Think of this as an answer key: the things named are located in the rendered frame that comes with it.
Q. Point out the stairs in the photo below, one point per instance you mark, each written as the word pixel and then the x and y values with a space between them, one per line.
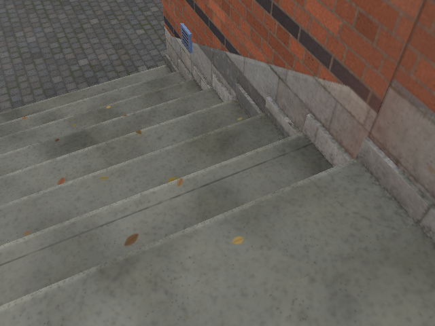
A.
pixel 93 174

